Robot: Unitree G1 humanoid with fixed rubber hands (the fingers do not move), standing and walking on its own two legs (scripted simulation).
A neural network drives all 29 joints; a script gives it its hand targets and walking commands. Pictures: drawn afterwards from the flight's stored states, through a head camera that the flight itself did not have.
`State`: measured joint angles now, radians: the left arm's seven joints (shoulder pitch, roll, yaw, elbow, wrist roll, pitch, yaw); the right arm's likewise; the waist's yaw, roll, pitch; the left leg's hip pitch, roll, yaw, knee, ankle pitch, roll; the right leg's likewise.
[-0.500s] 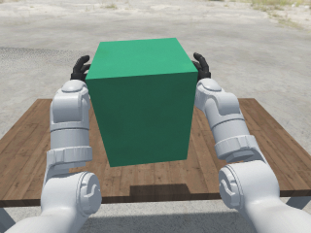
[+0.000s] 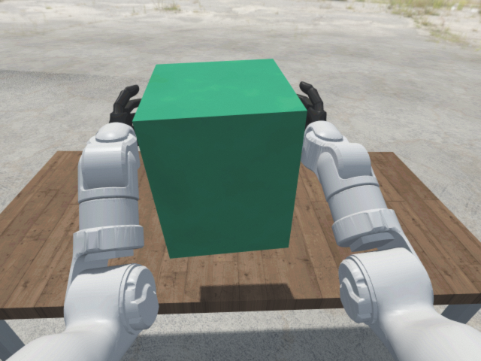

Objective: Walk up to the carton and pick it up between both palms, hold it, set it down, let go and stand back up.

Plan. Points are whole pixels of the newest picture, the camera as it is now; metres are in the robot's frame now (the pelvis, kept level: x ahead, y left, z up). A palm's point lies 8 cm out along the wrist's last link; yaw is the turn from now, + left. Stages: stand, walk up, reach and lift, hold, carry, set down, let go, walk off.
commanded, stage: hold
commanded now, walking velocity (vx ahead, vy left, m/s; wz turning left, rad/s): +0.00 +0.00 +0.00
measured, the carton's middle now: (222, 156) +0.38 +0.00 +0.22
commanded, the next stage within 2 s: none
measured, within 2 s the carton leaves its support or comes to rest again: neither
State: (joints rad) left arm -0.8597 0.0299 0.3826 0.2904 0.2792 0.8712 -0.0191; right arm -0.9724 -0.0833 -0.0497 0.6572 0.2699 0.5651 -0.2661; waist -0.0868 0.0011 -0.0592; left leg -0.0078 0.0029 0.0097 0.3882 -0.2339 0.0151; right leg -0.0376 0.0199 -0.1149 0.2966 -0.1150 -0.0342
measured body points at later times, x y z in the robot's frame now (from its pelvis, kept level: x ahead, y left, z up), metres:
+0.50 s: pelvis -0.01 +0.00 +0.00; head -0.08 +0.01 +0.44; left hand +0.38 +0.16 +0.27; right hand +0.37 -0.14 +0.27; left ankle +0.00 +0.10 -0.75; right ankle +0.04 -0.09 -0.75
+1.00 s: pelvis +0.00 +0.00 +0.00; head -0.08 +0.00 +0.44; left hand +0.38 +0.16 +0.28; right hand +0.38 -0.14 +0.28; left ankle +0.00 +0.10 -0.75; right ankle +0.04 -0.09 -0.75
